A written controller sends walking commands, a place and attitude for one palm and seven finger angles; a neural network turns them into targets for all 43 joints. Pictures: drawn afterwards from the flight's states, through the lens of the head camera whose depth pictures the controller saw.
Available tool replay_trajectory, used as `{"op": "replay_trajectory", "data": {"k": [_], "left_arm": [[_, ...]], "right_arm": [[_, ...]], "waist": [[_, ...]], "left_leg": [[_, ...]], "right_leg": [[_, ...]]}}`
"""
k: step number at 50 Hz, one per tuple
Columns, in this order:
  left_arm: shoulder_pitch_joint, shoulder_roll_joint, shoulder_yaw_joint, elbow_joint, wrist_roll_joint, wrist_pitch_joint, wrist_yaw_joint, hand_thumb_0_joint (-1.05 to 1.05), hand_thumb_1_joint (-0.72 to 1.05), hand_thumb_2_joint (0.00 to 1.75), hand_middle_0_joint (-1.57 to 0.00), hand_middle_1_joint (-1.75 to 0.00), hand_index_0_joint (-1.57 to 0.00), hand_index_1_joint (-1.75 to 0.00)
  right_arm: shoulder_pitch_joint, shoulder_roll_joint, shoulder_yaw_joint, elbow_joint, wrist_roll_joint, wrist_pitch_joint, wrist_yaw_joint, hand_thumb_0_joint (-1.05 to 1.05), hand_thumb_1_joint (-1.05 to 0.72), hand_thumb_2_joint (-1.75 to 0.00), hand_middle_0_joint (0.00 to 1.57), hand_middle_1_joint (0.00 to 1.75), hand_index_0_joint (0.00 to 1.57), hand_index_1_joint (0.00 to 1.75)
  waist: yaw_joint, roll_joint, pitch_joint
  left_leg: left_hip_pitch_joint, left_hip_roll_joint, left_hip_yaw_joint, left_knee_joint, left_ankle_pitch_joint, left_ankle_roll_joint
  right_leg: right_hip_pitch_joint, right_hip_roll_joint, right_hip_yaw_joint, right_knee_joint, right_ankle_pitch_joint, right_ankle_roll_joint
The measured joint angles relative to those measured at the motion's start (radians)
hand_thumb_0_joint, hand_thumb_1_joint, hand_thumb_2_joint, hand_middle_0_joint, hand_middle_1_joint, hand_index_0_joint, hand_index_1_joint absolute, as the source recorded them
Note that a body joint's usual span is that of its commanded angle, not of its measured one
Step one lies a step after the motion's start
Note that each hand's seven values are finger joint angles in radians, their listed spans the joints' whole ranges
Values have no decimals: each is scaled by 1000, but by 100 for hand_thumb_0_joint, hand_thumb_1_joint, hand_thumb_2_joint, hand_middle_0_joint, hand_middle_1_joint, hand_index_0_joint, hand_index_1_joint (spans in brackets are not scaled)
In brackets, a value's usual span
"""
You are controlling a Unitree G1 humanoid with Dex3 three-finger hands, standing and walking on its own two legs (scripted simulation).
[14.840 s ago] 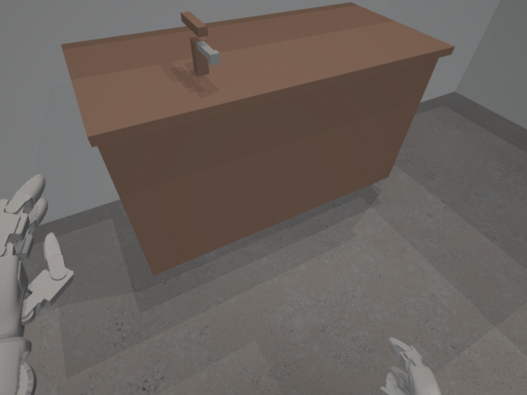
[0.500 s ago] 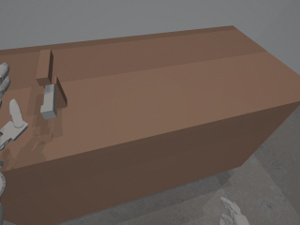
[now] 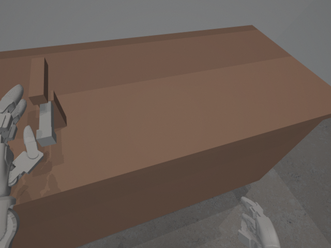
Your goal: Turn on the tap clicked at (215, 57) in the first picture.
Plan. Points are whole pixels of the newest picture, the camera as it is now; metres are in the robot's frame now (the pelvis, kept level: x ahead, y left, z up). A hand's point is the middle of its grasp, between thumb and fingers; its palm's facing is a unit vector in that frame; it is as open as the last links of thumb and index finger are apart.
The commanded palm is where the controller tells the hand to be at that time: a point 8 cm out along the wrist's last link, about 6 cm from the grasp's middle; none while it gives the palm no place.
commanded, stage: come to a stop and stand still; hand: left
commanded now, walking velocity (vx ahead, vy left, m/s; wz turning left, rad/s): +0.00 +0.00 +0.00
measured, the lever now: (46, 136) +0.29 +0.28 +0.12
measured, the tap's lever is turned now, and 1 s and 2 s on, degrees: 0 0 0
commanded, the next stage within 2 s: look again from close up in 0.18 s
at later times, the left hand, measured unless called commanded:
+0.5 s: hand (26, 166) +0.20 +0.26 +0.16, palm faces +0.42 -0.85 -0.32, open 7.4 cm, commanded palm +0.15 +0.29 +0.18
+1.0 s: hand (48, 180) +0.19 +0.22 +0.15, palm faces +0.42 -0.86 -0.30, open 7.4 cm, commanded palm +0.13 +0.27 +0.18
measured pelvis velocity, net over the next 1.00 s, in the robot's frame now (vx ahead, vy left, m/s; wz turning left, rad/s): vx -0.02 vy -0.04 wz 0.04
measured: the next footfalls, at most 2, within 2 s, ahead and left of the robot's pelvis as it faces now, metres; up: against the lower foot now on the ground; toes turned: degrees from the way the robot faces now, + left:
none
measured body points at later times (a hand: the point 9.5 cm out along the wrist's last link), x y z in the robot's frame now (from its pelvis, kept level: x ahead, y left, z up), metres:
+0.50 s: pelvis -0.01 +0.01 +0.00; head +0.00 +0.03 +0.45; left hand +0.18 +0.30 +0.18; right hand +0.17 -0.21 -0.07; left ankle -0.04 +0.08 -0.74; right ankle +0.06 -0.13 -0.74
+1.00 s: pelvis -0.02 -0.04 -0.01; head -0.03 -0.05 +0.44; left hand +0.16 +0.26 +0.17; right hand +0.19 -0.25 -0.08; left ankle -0.04 +0.08 -0.74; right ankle +0.06 -0.13 -0.74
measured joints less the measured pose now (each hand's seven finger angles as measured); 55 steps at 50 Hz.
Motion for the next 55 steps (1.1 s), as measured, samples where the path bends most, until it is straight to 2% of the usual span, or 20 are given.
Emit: {"op": "replay_trajectory", "data": {"k": [6,19,33,34,35,36,37,39,40,42,44,47,49,52,55], "left_arm": [[35,20,4,-17,-1,9,-1,1,88,90,-21,-30,-21,-30],[26,-5,-8,-12,2,27,13,1,89,90,-21,-30,-21,-30],[28,-12,-19,15,8,26,16,1,89,90,-21,-30,-21,-30],[-10,26,-28,18,17,28,15,1,88,90,-21,-30,-21,-30],[-91,85,-25,48,53,30,-5,1,88,90,-21,-30,-21,-30],[-175,130,-16,96,43,49,-28,1,88,90,-21,-30,-21,-30],[-245,145,4,135,4,92,-53,1,88,90,-21,-30,-21,-30],[-315,134,70,190,-85,184,-94,1,88,90,-21,-30,-22,-30],[-316,117,95,202,-111,225,-105,1,88,90,-21,-30,-21,-30],[-267,82,101,186,-118,283,-115,1,89,90,-20,-30,-21,-30],[-176,51,63,138,-105,300,-115,1,89,90,-20,-30,-20,-30],[-62,11,-12,77,-101,258,-87,1,89,90,-20,-30,-20,-30],[-28,-2,-36,62,-101,214,-49,1,89,90,-20,-30,-21,-30],[-39,-4,-29,72,-88,166,24,1,88,90,-21,-30,-21,-30],[-86,2,4,105,-79,171,59,1,88,90,-21,-30,-21,-30]], "right_arm": [[-8,19,2,-18,1,24,-3,1,-90,-90,20,30,20,30],[14,31,14,-3,0,46,-9,1,-90,-90,20,30,20,30],[39,14,6,1,1,41,-17,1,-90,-90,20,30,20,30],[61,-1,29,-31,15,48,-42,1,-90,-90,20,30,20,30],[85,-6,34,-45,-5,38,-51,1,-90,-90,20,30,20,30],[95,-9,33,-33,-20,33,-41,1,-90,-90,20,30,20,30],[90,-16,35,-8,-31,31,-25,1,-90,-90,20,30,20,30],[64,-28,39,48,-33,30,0,1,-90,-90,20,30,20,30],[52,-34,39,65,-29,31,10,1,-90,-90,20,30,20,30],[31,-45,33,72,-21,33,26,1,-90,-90,20,30,20,30],[10,-51,28,59,-15,37,31,2,-90,-90,20,30,20,30],[-12,-45,16,40,-20,37,14,2,-90,-90,20,30,20,30],[-22,-37,9,39,-19,34,-4,1,-90,-90,20,30,20,30],[-29,-30,3,53,-17,28,-27,1,-90,-90,20,30,20,30],[-43,-34,8,78,-9,29,-46,1,-90,-90,20,30,20,30]], "waist": [[-11,-5,0],[11,1,-2],[3,7,-11],[4,14,-6],[15,11,1],[24,8,-3],[31,13,-11],[35,30,-38],[31,41,-53],[19,60,-74],[6,68,-82],[4,59,-86],[15,47,-87],[37,44,-92],[49,57,-94]], "left_leg": [[1,-5,-2,8,-7,5],[9,-11,-6,15,-2,11],[6,-7,-6,1,17,8],[-14,-5,-20,20,13,7],[-27,-13,-37,36,12,5],[-37,-22,-50,42,14,-2],[-41,-24,-58,42,18,-10],[-37,-19,-52,29,24,-20],[-35,-16,-46,23,26,-20],[-41,-15,-36,22,26,-14],[-57,-16,-29,37,20,-13],[-88,-16,-28,74,6,-22],[-109,-10,-34,102,-5,-32],[-134,4,-55,138,-19,-50],[-150,16,-83,164,-28,-63]], "right_leg": [[4,-5,-1,4,-6,6],[19,-13,-6,0,3,12],[20,-8,-6,-22,25,4],[7,-1,-8,0,0,12],[-1,-2,-6,19,-8,-7],[-10,-8,-9,30,4,-22],[-13,-10,-14,33,3,-24],[-15,-4,-8,26,2,-19],[-17,-1,-2,24,3,-17],[-32,2,7,35,2,-16],[-59,1,14,69,-11,-19],[-103,1,14,131,-39,-28],[-125,6,7,163,-54,-38],[-141,16,-16,189,-68,-55],[-143,24,-46,199,-78,-66]]}}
